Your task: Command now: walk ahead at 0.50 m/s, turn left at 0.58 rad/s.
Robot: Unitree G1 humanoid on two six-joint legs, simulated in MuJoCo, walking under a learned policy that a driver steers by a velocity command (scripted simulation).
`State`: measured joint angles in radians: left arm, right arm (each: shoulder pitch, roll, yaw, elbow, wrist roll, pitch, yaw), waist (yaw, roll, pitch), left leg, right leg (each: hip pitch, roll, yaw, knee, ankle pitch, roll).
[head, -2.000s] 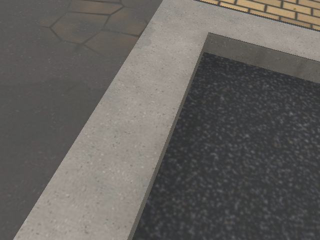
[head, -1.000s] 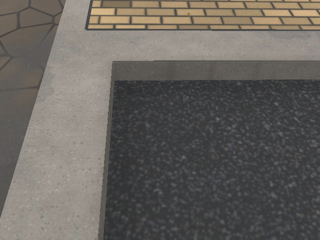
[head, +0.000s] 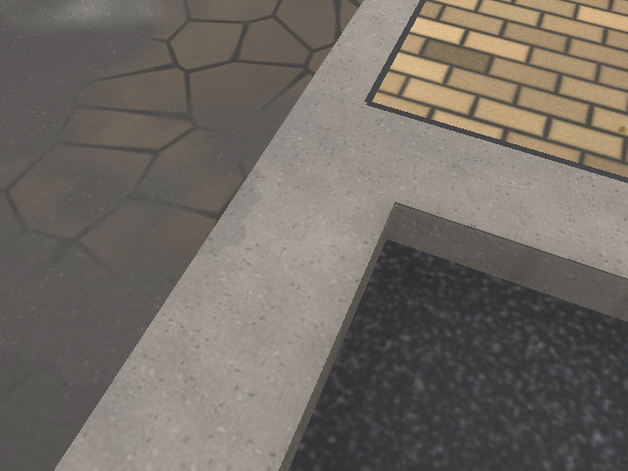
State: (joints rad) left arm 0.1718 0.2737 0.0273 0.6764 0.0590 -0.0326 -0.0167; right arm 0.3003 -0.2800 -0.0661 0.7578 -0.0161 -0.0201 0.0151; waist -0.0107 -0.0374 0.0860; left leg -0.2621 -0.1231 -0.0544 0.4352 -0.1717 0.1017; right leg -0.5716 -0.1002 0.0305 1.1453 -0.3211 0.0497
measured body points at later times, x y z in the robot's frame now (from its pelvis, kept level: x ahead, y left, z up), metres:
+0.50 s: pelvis +0.24 -0.09 +0.00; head +0.26 -0.11 +0.45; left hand +0.28 +0.18 -0.11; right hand +0.38 -0.33 -0.11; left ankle +0.21 +0.03 -0.60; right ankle +0.24 -0.15 -0.74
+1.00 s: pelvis +0.54 -0.08 +0.04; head +0.56 -0.09 +0.49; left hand +0.65 +0.17 -0.09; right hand +0.66 -0.34 -0.05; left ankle +0.65 +0.01 -0.59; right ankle +0.35 -0.15 -0.56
